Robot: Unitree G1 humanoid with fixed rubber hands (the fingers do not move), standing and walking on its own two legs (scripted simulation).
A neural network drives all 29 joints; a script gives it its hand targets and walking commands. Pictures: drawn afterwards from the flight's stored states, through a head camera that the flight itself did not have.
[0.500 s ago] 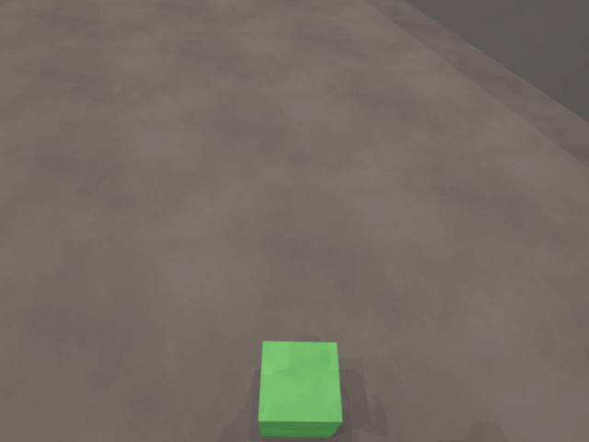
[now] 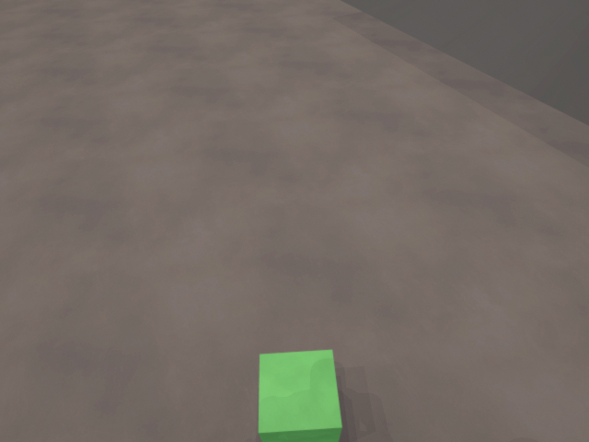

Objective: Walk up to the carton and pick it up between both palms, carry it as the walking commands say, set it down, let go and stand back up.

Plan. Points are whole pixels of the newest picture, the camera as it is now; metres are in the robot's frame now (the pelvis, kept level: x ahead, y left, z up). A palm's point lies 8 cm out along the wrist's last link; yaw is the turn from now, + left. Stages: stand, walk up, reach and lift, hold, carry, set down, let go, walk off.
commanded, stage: walk up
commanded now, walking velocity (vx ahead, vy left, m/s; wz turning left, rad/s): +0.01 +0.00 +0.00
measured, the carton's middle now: (299, 402) +0.37 +0.03 -0.66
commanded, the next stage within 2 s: none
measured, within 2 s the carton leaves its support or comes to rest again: neither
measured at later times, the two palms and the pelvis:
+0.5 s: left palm out of the picture -0.01 +0.20 -0.15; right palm out of the picture +0.00 -0.23 -0.15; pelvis +0.02 -0.01 +0.00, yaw +1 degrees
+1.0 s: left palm out of the picture -0.01 +0.19 -0.15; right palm out of the picture +0.01 -0.23 -0.15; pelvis +0.03 -0.01 +0.00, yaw +1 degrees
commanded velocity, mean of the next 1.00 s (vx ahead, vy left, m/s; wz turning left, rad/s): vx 0.01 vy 0.00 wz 0.00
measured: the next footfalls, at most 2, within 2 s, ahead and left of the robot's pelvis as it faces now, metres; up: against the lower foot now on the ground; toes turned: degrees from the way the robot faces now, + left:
none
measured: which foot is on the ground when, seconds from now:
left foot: down 0.00-1.00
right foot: down 0.00-1.00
